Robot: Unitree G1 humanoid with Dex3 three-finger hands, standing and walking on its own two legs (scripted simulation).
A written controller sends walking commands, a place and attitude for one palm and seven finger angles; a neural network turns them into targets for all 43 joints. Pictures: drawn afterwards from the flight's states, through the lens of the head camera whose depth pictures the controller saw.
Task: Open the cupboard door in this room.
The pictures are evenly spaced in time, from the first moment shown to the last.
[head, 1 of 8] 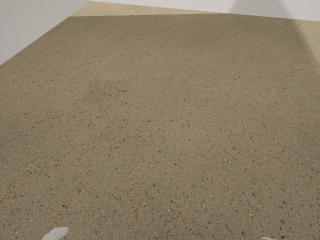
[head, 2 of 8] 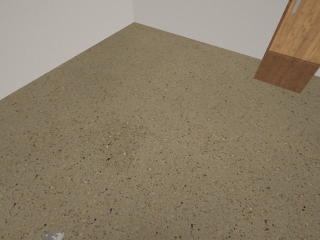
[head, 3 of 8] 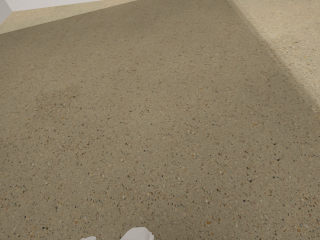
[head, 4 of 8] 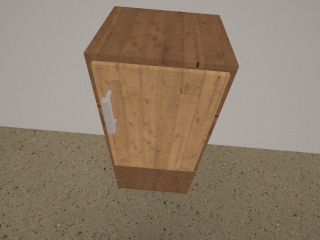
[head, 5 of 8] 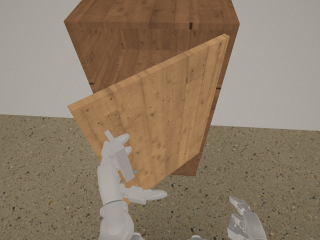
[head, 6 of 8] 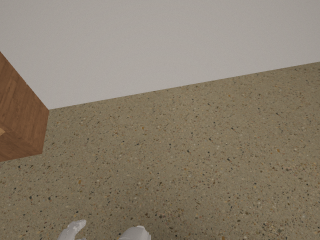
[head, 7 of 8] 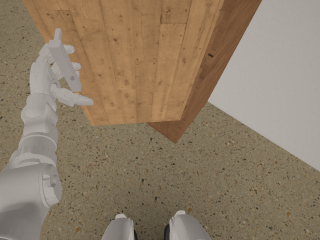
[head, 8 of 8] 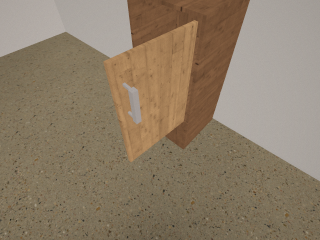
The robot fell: no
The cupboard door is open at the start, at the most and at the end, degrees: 0 85 85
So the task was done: yes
